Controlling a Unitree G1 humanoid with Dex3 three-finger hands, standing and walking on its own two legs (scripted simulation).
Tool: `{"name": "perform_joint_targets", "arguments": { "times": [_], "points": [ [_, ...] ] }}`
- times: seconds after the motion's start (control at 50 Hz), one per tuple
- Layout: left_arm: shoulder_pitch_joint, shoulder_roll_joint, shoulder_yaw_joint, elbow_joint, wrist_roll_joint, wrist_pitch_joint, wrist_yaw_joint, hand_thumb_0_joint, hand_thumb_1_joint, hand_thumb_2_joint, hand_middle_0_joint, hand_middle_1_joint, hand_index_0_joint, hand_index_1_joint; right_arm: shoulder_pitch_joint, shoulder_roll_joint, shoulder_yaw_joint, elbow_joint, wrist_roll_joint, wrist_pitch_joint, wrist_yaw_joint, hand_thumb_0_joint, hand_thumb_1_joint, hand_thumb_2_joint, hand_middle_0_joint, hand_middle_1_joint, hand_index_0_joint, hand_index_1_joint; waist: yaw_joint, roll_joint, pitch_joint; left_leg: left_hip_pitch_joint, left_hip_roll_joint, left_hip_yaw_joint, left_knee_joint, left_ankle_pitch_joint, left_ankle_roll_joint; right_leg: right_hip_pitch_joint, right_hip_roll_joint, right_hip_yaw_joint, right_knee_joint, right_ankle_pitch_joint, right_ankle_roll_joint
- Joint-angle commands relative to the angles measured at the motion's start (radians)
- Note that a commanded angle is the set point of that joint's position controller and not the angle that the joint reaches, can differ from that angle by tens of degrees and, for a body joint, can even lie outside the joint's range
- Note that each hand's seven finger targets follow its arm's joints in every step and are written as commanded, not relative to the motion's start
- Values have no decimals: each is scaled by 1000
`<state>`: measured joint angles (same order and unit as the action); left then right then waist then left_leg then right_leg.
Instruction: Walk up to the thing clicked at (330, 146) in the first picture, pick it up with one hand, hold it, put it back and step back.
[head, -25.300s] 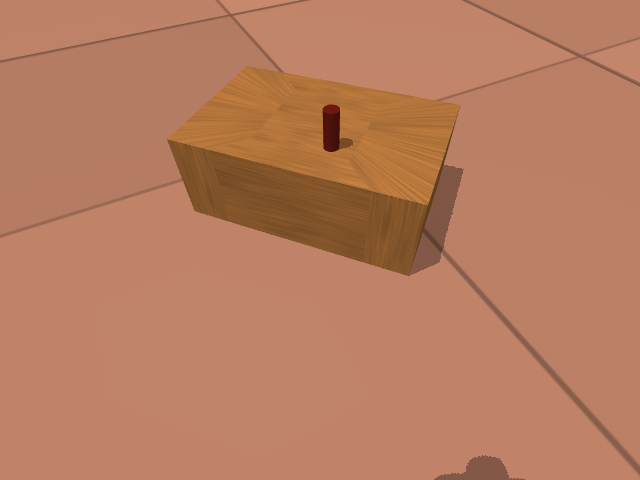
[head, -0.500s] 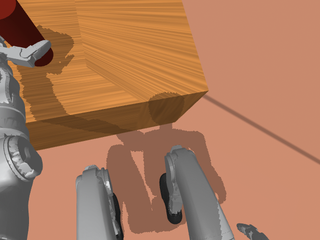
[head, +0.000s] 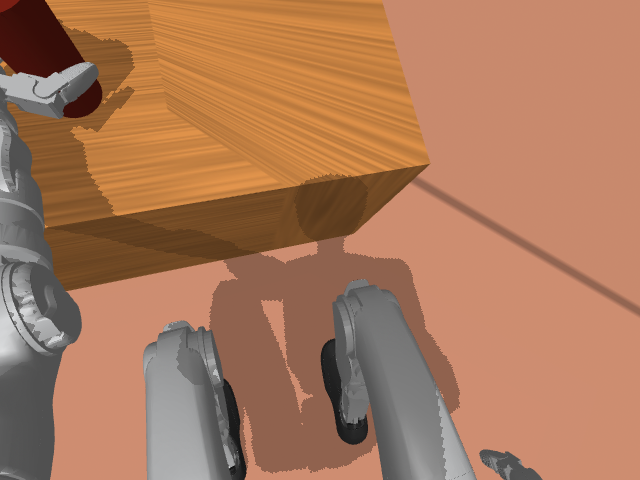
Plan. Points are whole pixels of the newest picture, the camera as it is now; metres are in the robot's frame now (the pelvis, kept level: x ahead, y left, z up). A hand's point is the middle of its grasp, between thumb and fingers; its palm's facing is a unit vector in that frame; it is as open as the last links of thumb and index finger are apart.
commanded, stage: loosen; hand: left
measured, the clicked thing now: (37, 48) +0.58 +0.20 +0.02
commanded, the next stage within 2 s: open in 0.06 s
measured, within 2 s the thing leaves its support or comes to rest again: neither
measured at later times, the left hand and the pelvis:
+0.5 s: hand (23, 33) +0.59 +0.20 +0.03, palm faces +0.16 -0.99 -0.03, open 12.1 cm; pelvis +0.00 +0.00 -0.01, yaw +0 degrees
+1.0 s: hand out of the picture +0.59 +0.25 +0.11, palm faces +0.22 -0.97 -0.06, open 17.3 cm; pelvis +0.00 +0.00 +0.04, yaw +0 degrees
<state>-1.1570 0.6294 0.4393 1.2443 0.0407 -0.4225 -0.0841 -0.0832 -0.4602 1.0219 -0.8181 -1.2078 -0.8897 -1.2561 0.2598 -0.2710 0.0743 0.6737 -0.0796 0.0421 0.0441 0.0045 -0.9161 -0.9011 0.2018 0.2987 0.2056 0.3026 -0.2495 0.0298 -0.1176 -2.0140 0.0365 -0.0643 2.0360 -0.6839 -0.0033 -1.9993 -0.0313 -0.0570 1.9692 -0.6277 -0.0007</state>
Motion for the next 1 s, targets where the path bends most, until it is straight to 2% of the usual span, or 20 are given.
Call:
{"name": "perform_joint_targets", "arguments": {
  "times": [0.0, 0.06, 0.14, 0.24, 0.26, 0.4, 0.46, 0.5, 0.54, 0.58, 0.6, 0.64, 0.7, 0.74, 0.78, 0.82, 0.86, 0.9, 0.94, 0.98],
  "points": [
    [-527, 269, 32, -288, -22, -98, 2, 0, 25, 1103, -1295, -1337, -1322, -1339, 253, -219, -73, 0, -1, -1, -10, 0, -915, -893, 202, 300, 201, 300, -7, 264, -778, 489, -20, 10, -221, 258, 24, 440, 25, 2, -198, 241, -43],
    [-543, 235, 28, -282, -50, -93, -5, 0, -37, 863, -1191, -1173, -1217, -1153, 249, -224, -72, -8, 3, -3, -10, 0, -917, -893, 202, 300, 201, 300, -19, 246, -778, 490, -20, 3, -214, 259, 26, 422, 25, -2, -193, 240, -42],
    [-556, 228, 12, -281, -42, -93, -2, 0, -136, 681, -1081, -1002, -1103, -981, 234, -222, -73, -14, 4, -3, -12, 0, -917, -891, 202, 300, 201, 300, -20, 262, -753, 477, -20, 4, -229, 202, 23, 398, 22, 0, -195, 194, -43],
    [-509, 230, 10, -216, -28, -78, 5, 0, -325, 487, -802, -703, -805, -700, 226, -225, -76, -22, 4, 1, -15, 0, -922, -898, 202, 301, 201, 301, -24, 230, -728, 449, -21, 8, -227, 177, 27, 407, 21, 2, -208, 179, -38],
    [-477, 199, -2, -176, -26, -72, 5, 0, -318, 455, -756, -657, -759, -654, 225, -224, -71, -22, 3, 1, -14, 0, -917, -897, 202, 301, 201, 301, -18, 223, -705, 447, -21, 6, -230, 183, 25, 401, 19, 0, -203, 183, -40],
    [-498, 224, 24, -246, -23, -68, 6, 0, -338, 331, -604, -475, -598, -477, 231, -226, -75, -37, 5, 10, -11, 0, -912, -898, 202, 301, 201, 301, -12, 228, -721, 466, -17, -3, -223, 242, 24, 384, 23, -8, -185, 220, -43],
    [-482, 184, 5, -219, -28, -65, -1, 0, -390, 260, -510, -388, -506, -389, 228, -224, -71, -45, 4, 9, -10, 0, -917, -899, 202, 301, 202, 301, -28, 218, -707, 446, -18, 2, -211, 249, 27, 401, 20, -5, -184, 236, -39],
    [-499, 248, 36, -247, -24, -66, 5, 0, -436, 201, -450, -313, -441, -317, 225, -225, -78, -46, 3, 9, -13, 0, -920, -900, 202, 301, 202, 301, -18, 202, -732, 423, -19, 16, -203, 212, 35, 432, 24, 9, -201, 214, -34],
    [-514, 216, 17, -268, -28, -68, 2, 0, -441, 161, -379, -250, -371, -254, 227, -217, -71, -44, 2, 9, -12, 0, -917, -900, 203, 301, 202, 301, -21, 217, -737, 426, -20, 18, -205, 220, 32, 438, 23, 10, -197, 223, -36],
    [-448, 188, 9, -175, -26, -55, 2, 0, -490, 108, -328, -191, -317, -196, 219, -220, -73, -49, 3, 7, -12, 0, -922, -901, 203, 301, 202, 301, -22, 184, -701, 407, -20, 15, -212, 185, 34, 420, 24, 8, -209, 190, -35],
    [-462, 209, 14, -208, -24, -60, 3, 0, -505, 70, -275, -141, -266, -145, 214, -225, -74, -51, 4, 7, -14, 0, -917, -900, 203, 301, 202, 301, -18, 199, -696, 404, -19, 14, -218, 175, 31, 409, 23, 6, -207, 181, -37],
    [-481, 224, 13, -234, -20, -67, -1, 0, -508, 85, -144, -104, -142, -102, 217, -225, -76, -53, 3, 11, -16, 0, -896, -897, 203, 301, 202, 301, -14, 224, -730, 445, -19, 13, -219, 200, 29, 419, 22, 5, -203, 198, -38],
    [-499, 259, 25, -289, -26, -59, -15, 0, -529, 71, -109, -71, -103, -73, 226, -227, -76, -58, 6, 14, -17, 0, -904, -899, 203, 301, 202, 301, -5, 243, -795, 477, -19, 19, -219, 251, 30, 472, 22, 12, -205, 243, -38],
    [-530, 343, 66, -363, -24, -52, -11, 0, -526, 68, -82, -51, -75, -55, 228, -229, -79, -59, 10, 17, -22, 0, -906, -901, 203, 301, 202, 301, 16, 256, -850, 506, -19, 18, -233, 264, 31, 511, 24, 18, -218, 255, -37],
    [-512, 329, 60, -354, -22, -32, -15, 0, -515, 66, -64, -42, -59, -44, 235, -225, -79, -63, 16, 24, -27, 0, -905, -901, 203, 301, 202, 301, 13, 261, -853, 543, -17, 14, -264, 269, 30, 532, 22, 19, -244, 256, -39],
    [-523, 384, 86, -412, -28, -15, -16, 0, -530, 63, -56, -39, -52, -40, 234, -225, -81, -63, 23, 28, -35, 0, -908, -902, 203, 301, 202, 301, 25, 288, -867, 579, -16, 13, -294, 262, 29, 549, 24, 21, -272, 247, -41],
    [-476, 335, 58, -341, -37, 19, -24, 0, -523, 55, -46, -27, -45, -26, 226, -224, -80, -64, 34, 30, -43, 0, -906, -901, 203, 301, 202, 301, 8, 259, -818, 605, -12, -1, -336, 232, 28, 550, 24, 17, -312, 219, -41],
    [-502, 395, 80, -424, -36, 36, -28, 0, -537, 45, -47, -28, -48, -25, 237, -220, -86, -67, 40, 32, -52, 0, -902, -899, 203, 301, 202, 301, 17, 257, -827, 616, -9, 4, -376, 207, 31, 610, 27, 23, -359, 207, -37],
    [-482, 395, 70, -400, -44, 65, -37, 0, -521, 30, -37, -19, -44, -9, 233, -217, -83, -66, 49, 31, -61, 0, -896, -897, 203, 301, 202, 301, 13, 246, -809, 659, -3, -3, -417, 202, 30, 652, 29, 24, -399, 203, -34],
    [-475, 345, 29, -382, -53, 92, -56, 0, -516, 26, -34, -14, -42, -3, 237, -204, -80, -61, 57, 26, -67, 0, -892, -896, 203, 301, 202, 301, -3, 224, -786, 703, 2, -8, -451, 225, 32, 690, 34, 23, -444, 223, -32]
  ]
}}
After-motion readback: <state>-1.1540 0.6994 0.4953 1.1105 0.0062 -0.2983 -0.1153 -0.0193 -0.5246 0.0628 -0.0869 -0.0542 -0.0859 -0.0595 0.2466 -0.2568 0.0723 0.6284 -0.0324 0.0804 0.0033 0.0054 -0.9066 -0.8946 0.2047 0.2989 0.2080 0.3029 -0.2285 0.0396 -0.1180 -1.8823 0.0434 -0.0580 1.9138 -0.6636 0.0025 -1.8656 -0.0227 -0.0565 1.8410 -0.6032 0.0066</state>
